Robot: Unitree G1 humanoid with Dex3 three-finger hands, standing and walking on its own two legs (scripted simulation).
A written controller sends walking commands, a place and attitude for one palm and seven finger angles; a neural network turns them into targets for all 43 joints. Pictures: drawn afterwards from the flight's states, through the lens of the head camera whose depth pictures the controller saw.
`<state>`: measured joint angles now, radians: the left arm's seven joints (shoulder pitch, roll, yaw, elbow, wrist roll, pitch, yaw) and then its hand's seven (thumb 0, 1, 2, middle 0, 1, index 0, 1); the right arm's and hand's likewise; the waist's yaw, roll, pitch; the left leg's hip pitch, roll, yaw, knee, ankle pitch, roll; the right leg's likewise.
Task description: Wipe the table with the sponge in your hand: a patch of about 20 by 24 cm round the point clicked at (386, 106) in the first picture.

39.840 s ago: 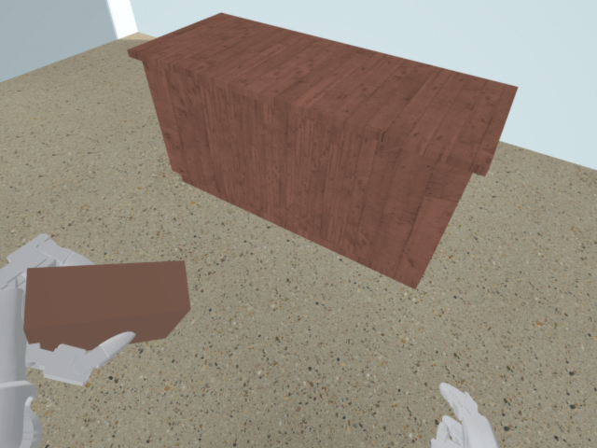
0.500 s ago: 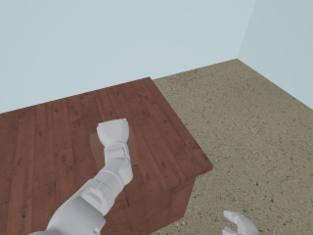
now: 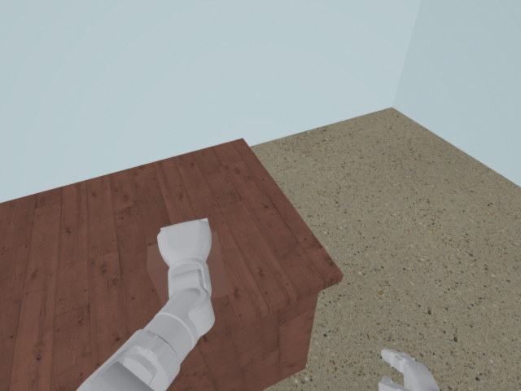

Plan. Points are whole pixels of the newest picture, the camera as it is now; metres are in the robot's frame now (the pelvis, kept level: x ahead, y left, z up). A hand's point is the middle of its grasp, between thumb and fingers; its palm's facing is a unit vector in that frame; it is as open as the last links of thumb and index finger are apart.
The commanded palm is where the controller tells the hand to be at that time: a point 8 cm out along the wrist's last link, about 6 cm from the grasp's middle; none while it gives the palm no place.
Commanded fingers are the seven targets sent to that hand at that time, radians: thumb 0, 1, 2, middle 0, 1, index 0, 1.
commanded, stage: wipe back along the third lane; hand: left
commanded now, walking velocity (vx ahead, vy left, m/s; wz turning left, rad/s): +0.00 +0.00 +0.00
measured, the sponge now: (193, 278) +0.33 +0.17 -0.04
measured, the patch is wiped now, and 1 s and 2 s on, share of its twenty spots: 1.00 1.00 1.00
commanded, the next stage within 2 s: slide back across to the middle lane in 0.80 s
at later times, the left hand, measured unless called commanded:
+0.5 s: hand (195, 271) +0.32 +0.15 +0.01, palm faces -0.02 -0.06 -1.00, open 9.6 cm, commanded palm +0.27 +0.14 +0.04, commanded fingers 0.00 0.10 1.30 -1.20 -1.60 -1.20 -1.60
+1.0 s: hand (194, 271) +0.32 +0.15 +0.01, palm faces -0.03 -0.07 -1.00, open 9.6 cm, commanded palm +0.27 +0.15 +0.05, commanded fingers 0.00 0.10 1.30 -1.20 -1.60 -1.20 -1.60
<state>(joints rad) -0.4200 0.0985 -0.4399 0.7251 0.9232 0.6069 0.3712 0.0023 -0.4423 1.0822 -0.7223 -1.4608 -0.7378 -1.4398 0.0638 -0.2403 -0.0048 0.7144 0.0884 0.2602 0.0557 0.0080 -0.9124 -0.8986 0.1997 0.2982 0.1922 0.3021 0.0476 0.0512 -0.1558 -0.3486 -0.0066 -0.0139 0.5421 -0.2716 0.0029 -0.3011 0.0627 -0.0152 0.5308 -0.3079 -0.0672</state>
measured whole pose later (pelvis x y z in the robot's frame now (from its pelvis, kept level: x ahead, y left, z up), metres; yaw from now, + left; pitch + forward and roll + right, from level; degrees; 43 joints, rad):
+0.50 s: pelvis +0.00 +0.00 +0.00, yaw +0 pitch +4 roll +0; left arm -0.31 0.10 -0.47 0.57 0.96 0.63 0.35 0.02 -0.44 1.08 -0.72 -1.47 -0.74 -1.44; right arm 0.01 -0.24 0.00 0.69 0.09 0.27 0.08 0.01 -0.91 -0.90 0.20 0.30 0.19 0.30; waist 0.07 0.05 -0.16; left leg -0.34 -0.01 -0.01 0.56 -0.29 0.00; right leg -0.30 0.06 -0.01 0.56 -0.33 -0.07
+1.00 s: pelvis -0.01 +0.00 +0.00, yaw -1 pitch +3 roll +0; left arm -0.34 0.09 -0.44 0.61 0.94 0.62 0.35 0.02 -0.45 1.08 -0.73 -1.46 -0.75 -1.44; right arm 0.04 -0.23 0.01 0.70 0.09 0.26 0.06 0.01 -0.91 -0.90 0.20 0.30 0.19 0.30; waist 0.06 0.05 -0.15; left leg -0.35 -0.01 0.00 0.57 -0.28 0.00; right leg -0.32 0.06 0.00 0.57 -0.32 -0.06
